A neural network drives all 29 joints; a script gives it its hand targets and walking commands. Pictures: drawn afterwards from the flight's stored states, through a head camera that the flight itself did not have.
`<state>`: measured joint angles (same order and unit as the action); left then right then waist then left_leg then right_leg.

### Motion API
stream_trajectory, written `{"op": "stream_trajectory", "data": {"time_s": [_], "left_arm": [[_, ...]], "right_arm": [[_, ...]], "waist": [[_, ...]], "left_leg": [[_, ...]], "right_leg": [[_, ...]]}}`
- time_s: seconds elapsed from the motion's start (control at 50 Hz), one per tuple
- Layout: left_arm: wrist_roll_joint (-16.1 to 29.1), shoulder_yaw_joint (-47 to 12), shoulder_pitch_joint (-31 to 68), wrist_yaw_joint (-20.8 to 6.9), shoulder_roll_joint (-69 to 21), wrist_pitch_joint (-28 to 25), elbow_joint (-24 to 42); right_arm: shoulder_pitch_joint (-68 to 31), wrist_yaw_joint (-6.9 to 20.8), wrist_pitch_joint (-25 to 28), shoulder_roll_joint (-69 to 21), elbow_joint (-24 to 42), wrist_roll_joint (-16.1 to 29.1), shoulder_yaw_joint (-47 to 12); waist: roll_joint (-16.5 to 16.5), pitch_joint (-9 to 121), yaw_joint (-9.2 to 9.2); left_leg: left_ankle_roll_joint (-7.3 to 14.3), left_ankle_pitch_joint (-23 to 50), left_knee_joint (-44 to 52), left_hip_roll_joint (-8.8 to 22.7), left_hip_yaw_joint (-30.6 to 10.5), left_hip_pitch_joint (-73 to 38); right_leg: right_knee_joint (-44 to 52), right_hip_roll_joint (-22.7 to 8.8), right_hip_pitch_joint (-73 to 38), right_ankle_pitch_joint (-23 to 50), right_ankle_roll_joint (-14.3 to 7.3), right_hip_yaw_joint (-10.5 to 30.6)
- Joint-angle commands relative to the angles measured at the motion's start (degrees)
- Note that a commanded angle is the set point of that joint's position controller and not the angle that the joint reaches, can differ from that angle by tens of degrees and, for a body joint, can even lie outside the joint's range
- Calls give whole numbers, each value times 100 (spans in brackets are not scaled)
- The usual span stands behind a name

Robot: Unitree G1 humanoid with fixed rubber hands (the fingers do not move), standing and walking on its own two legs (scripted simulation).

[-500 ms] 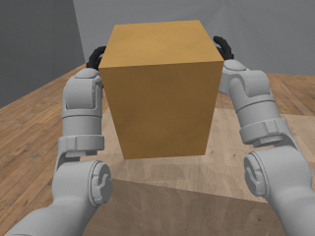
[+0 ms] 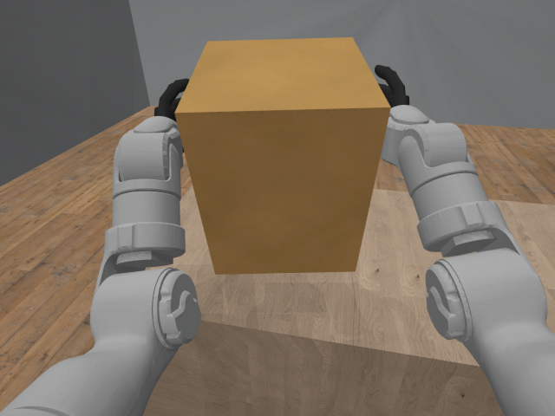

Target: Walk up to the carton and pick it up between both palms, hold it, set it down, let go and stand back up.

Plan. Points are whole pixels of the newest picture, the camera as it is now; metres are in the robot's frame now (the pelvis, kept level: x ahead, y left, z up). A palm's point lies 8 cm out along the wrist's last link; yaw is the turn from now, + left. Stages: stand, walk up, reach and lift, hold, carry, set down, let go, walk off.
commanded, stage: hold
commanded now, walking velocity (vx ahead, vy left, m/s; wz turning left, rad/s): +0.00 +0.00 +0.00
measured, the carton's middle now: (282, 158) +0.37 -0.01 +0.28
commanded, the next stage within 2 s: none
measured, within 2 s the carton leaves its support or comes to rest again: neither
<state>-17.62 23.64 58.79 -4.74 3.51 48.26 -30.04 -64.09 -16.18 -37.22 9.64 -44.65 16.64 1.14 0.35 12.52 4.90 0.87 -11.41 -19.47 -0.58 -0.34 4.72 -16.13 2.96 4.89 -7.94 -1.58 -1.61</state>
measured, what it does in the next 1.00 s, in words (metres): stands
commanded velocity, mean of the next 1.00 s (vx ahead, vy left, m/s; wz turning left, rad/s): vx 0.00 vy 0.00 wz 0.00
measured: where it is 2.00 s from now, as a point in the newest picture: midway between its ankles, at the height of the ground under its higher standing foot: outside the picture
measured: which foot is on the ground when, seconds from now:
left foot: down 0.00-1.00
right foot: down 0.00-1.00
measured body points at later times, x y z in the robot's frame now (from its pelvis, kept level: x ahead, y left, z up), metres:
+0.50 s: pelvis -0.02 +0.00 +0.00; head -0.13 +0.01 +0.44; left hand +0.35 +0.15 +0.31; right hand +0.34 -0.15 +0.31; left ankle -0.01 +0.11 -0.75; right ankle +0.01 -0.09 -0.75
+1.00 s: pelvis +0.00 +0.00 +0.00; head -0.09 +0.01 +0.44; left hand +0.39 +0.15 +0.30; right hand +0.38 -0.15 +0.31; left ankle -0.01 +0.11 -0.75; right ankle +0.01 -0.09 -0.75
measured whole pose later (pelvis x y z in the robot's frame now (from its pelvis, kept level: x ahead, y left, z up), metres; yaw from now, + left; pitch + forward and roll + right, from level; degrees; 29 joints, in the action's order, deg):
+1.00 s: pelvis +0.00 +0.00 +0.00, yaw +0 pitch -3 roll -1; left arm -19.0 25.5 58.2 -6.6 3.7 50.2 -26.9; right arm -62.5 -17.6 -39.6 8.0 -41.8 17.2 1.6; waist -0.5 10.1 5.0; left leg 0.7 -11.2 -19.5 -0.4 -0.6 5.1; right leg -16.1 3.2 5.2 -7.7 -1.6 -1.6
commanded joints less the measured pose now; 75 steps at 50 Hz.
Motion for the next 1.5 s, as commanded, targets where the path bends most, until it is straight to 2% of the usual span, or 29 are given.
{"op": "stream_trajectory", "data": {"time_s": [0.0,0.12,0.14,0.18,0.22,0.26,0.28,0.3,0.32,0.34,0.4,0.5,0.52,0.6,0.62,0.72,0.74,0.84,0.86,0.9,0.96,1.08,1.14,1.16,1.26,1.28,1.3,1.32,1.48], "left_arm": [[1002,-1982,3547,-1207,-2818,33,1428],[1967,-3218,4220,-680,-3119,-263,3583],[1848,-3161,4120,-617,-3117,-242,3375],[1676,-3001,3821,-564,-3133,-155,3277],[1221,-2404,3225,-637,-2763,7,2489],[910,-2131,2937,-784,-2722,148,2226],[991,-2255,3109,-854,-2772,192,2298],[699,-1672,3216,-935,-2510,246,1852],[817,-1844,3330,-1043,-2537,250,1630],[549,-1469,3331,-1147,-2356,295,1118],[688,-1738,3947,-1230,-2515,215,848],[1244,-2104,4549,-1050,-2969,-294,350],[1372,-2114,4834,-928,-2974,-409,510],[1971,-2849,5020,-525,-3535,-744,1349],[1916,-2855,4762,-435,-3486,-738,1555],[1065,-1638,3927,-580,-2783,-537,320],[653,-1012,3484,-686,-2440,-385,-139],[478,-1155,3047,-1212,-2076,38,297],[613,-1468,3072,-1296,-2260,83,377],[504,-1453,3155,-1347,-2408,125,395],[1212,-2507,3480,-1217,-3104,49,1782],[2197,-3740,3990,-606,-3404,-287,3735],[1610,-3126,3277,-531,-3121,-71,3452],[1219,-2586,2977,-577,-2830,14,2557],[497,-1847,2593,-1071,-2515,417,2051],[360,-1702,2686,-1149,-2496,460,1792],[318,-1818,2834,-1250,-2462,495,1580],[451,-1818,3354,-1269,-2496,463,1589],[1293,-2210,4382,-802,-2956,-332,218]], "right_arm": [[-3618,533,-52,-3358,1988,1366,-1116],[-3959,379,184,-3966,4233,2004,-2073],[-3554,376,89,-3857,3701,1923,-1899],[-3595,412,29,-3785,3869,1937,-2044],[-2777,419,-252,-3601,2642,1562,-1745],[-2788,489,-347,-3556,2367,1503,-1729],[-2649,530,-410,-3282,2053,1367,-1395],[-3048,590,-452,-3433,1883,1306,-1445],[-2737,603,-536,-3136,1375,1110,-962],[-2941,645,-595,-3202,1208,1017,-991],[-3637,861,-487,-3025,1035,782,-539],[-4944,1009,276,-3607,1917,479,-290],[-5288,1041,446,-3811,2152,564,-490],[-5244,984,761,-4368,2926,819,-1061],[-5276,951,825,-4518,3205,918,-1355],[-4003,781,474,-4218,1430,677,-869],[-4003,760,359,-4112,1214,657,-903],[-3581,553,-87,-3263,1334,854,-979],[-3563,506,-117,-3006,1381,842,-785],[-3797,498,-64,-3217,1524,969,-921],[-3656,457,67,-3287,2544,1340,-1132],[-3729,309,219,-3711,4657,1852,-1967],[-3119,328,-12,-3809,4107,1877,-2195],[-2825,314,-206,-3726,3197,1683,-1992],[-2570,521,-561,-3075,1911,1291,-1477],[-2774,607,-611,-3091,1625,1335,-1500],[-2872,636,-636,-2926,1474,1215,-1259],[-3436,715,-538,-3015,1577,1184,-1201],[-5417,984,511,-3761,2532,532,-613]], "waist": [[158,1157,503],[281,3856,625],[403,3299,775],[133,3096,530],[-29,1600,561],[-21,1089,281],[184,994,504],[-21,542,35],[104,139,502],[129,-443,144],[246,-310,275],[10,703,400],[-46,1042,159],[-84,2684,376],[-133,3038,173],[-370,998,185],[-544,401,-246],[-304,265,50],[17,477,438],[120,339,193],[431,1723,809],[568,3986,1036],[246,2894,503],[61,1805,397],[151,183,356],[220,-10,34],[318,-377,276],[319,-260,58],[-101,1099,215]], "left_leg": [[-391,1620,75,-125,-163,100],[-507,3473,-668,-325,-273,-818],[-598,3355,-614,-209,-374,-833],[-510,2862,-464,-182,-322,-770],[-413,1946,-185,-205,-237,-329],[-376,1510,80,-131,-218,-213],[-464,1139,208,-30,-216,-154],[-277,817,337,-54,-204,48],[-308,309,490,27,-217,207],[-166,-211,688,37,-132,424],[-215,-1130,931,152,-153,889],[-112,-1107,637,41,-133,1230],[-34,-993,613,46,-152,1283],[-57,257,224,-7,-249,565],[-46,730,56,-98,-202,309],[110,240,222,-176,-107,345],[229,185,306,-187,-65,440],[24,424,330,-166,-26,156],[-138,421,373,-104,-67,144],[-168,469,390,-140,26,283],[-525,1726,-4,-119,-121,-52],[-692,3623,-810,-216,-346,-1067],[-513,3005,-561,-247,-268,-728],[-367,2010,-274,-286,-211,-426],[-372,798,471,-62,-108,-61],[-327,677,584,-31,-66,15],[-334,165,692,3,-50,113],[-297,5,773,93,-129,350],[1,-891,462,-13,-84,974]], "right_leg": [[-112,68,-1762,2408,320,362],[-608,116,-2600,4814,545,244],[-602,143,-2274,4433,543,227],[-487,134,-2122,3868,529,244],[-240,30,-1819,3036,492,264],[-188,12,-1585,2444,426,300],[-117,46,-1321,1759,318,320],[-36,2,-1198,1269,320,325],[72,-31,-1008,819,266,332],[225,-58,-795,98,245,314],[142,-3,-614,-714,156,227],[97,-46,-670,-831,243,191],[43,-5,-794,-874,254,204],[-150,53,-1234,778,378,200],[-178,43,-1404,1166,420,176],[283,-155,-887,423,492,320],[380,-181,-766,22,469,329],[276,-167,-1055,826,379,479],[194,-131,-1174,1035,301,460],[117,-66,-1313,1373,319,380],[-272,66,-1870,2846,287,302],[-699,199,-2325,4524,470,164],[-526,93,-2247,4003,521,241],[-327,-29,-1973,3471,553,299],[-65,-60,-1303,1679,363,384],[11,-4,-1177,1161,274,377],[137,-23,-889,693,259,355],[89,35,-854,193,204,310],[165,-68,-472,-1154,247,237]]}}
